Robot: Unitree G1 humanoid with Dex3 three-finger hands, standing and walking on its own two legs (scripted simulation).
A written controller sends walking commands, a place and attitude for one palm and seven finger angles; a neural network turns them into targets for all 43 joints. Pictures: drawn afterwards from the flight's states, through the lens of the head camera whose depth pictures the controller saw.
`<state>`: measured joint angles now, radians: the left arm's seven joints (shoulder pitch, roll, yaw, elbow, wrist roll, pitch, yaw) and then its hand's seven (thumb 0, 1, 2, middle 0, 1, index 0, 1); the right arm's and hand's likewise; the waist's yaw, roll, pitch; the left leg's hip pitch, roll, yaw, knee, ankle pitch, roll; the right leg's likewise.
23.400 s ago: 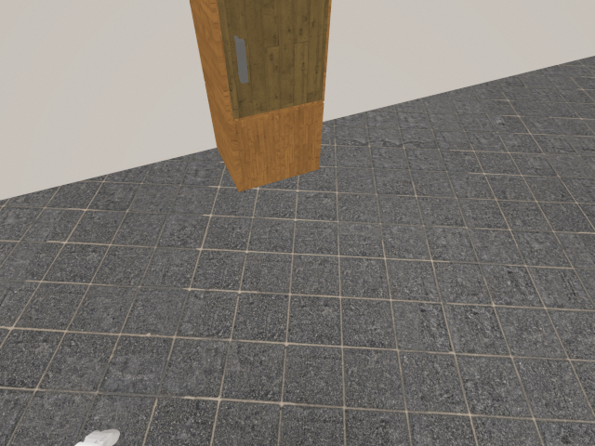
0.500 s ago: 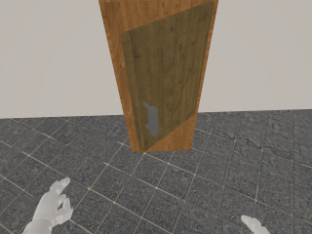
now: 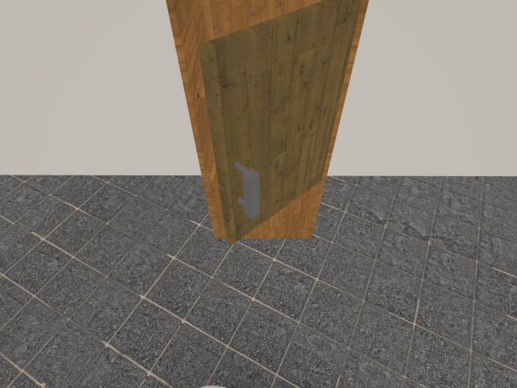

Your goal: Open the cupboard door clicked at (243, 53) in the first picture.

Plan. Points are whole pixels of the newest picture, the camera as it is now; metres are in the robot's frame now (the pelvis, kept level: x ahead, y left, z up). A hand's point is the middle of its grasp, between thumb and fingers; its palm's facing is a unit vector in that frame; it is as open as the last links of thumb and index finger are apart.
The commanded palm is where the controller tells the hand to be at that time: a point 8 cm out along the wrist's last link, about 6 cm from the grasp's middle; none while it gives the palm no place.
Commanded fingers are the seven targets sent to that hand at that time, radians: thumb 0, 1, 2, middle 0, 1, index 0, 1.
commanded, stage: let the arm hang, fingers relaxed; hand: left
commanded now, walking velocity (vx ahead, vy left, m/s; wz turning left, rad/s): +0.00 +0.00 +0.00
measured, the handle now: (245, 190) +0.55 +0.07 -0.09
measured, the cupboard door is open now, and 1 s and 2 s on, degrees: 41 41 41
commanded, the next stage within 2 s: look to check the result in 0.44 s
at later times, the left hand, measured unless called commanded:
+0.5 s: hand out of the picture +0.01 +0.13 -0.18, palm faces +0.05 -0.98 -0.17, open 7.4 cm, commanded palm none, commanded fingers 0.00 0.90 0.90 -0.20 -0.30 -0.20 -0.30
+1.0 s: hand out of the picture +0.00 +0.14 -0.18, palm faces +0.05 -0.98 -0.20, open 7.4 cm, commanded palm none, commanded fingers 0.00 0.90 0.90 -0.20 -0.30 -0.20 -0.30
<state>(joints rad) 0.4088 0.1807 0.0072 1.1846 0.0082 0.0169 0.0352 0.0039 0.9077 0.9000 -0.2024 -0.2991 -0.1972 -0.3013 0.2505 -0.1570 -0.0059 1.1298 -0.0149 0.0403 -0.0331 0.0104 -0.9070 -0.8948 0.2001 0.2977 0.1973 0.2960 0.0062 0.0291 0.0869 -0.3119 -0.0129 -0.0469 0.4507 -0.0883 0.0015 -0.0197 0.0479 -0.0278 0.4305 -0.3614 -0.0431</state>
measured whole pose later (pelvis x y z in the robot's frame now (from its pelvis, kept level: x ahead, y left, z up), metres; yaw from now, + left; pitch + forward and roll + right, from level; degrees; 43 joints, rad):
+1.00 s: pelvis +0.03 -0.02 +0.00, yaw -1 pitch -3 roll +1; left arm 0.35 0.12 0.01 1.13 0.01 0.00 0.05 0.00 0.90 0.90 -0.20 -0.30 -0.20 -0.30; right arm 0.24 -0.15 -0.01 1.13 -0.02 0.02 -0.05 0.01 -0.91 -0.89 0.20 0.30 0.20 0.30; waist 0.01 -0.01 0.07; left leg -0.27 0.00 -0.03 0.49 -0.17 -0.03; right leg 0.04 0.06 -0.01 0.41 -0.40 -0.07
